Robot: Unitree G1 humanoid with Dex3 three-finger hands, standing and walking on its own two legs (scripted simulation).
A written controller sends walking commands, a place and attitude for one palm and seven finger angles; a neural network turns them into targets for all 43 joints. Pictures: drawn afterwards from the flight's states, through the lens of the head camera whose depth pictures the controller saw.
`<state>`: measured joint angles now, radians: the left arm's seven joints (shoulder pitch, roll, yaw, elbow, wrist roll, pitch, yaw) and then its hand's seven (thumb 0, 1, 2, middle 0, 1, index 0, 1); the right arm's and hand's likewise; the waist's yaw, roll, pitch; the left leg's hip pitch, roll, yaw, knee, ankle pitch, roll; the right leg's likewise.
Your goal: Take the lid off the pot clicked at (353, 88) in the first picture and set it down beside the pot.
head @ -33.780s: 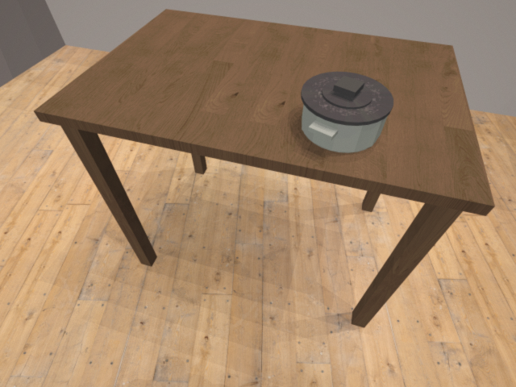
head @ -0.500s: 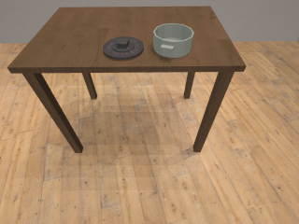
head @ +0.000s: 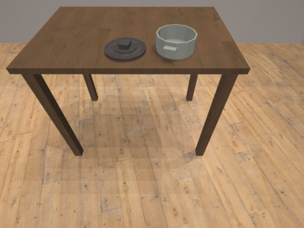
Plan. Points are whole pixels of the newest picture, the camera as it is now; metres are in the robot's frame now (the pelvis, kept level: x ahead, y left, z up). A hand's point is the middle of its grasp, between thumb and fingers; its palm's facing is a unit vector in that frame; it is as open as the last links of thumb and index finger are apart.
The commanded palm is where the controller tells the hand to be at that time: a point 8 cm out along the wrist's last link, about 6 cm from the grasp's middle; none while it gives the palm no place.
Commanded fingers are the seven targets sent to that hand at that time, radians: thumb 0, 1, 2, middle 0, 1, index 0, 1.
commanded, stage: look to check the result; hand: left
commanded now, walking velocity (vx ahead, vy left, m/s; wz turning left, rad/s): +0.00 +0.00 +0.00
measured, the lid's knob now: (124, 43) +0.83 +0.16 +0.06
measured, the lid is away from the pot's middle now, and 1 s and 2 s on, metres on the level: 0.23 0.23 0.23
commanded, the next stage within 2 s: stand and wait in 0.24 s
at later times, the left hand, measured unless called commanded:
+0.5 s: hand out of the picture -0.02 +0.16 -0.18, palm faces +0.05 -0.98 -0.18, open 7.3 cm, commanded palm none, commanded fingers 0.00 0.90 0.90 -0.20 -0.30 -0.20 -0.30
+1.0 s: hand out of the picture -0.02 +0.16 -0.18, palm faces +0.04 -0.98 -0.17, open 7.3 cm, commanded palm none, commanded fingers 0.00 0.90 0.90 -0.20 -0.30 -0.20 -0.30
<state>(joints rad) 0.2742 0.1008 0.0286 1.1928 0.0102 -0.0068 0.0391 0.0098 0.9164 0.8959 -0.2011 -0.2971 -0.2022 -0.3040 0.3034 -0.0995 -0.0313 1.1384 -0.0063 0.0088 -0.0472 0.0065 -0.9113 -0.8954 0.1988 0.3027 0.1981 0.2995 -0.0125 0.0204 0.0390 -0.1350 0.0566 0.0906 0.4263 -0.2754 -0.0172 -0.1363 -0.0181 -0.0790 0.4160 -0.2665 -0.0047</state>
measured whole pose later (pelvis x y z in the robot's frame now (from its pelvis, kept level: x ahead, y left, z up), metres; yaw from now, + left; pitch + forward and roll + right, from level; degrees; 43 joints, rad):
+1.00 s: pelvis -0.01 +0.00 +0.00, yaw +0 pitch -1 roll +0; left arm 0.28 0.11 0.03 1.18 0.01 -0.01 0.04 0.01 0.92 0.90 -0.20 -0.30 -0.20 -0.30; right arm 0.31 -0.09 -0.03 1.14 -0.01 0.01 -0.05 0.00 -0.91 -0.90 0.20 0.30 0.20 0.30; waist -0.01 0.01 0.04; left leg -0.13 0.05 0.10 0.41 -0.26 -0.01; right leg -0.14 -0.02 -0.07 0.41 -0.25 0.00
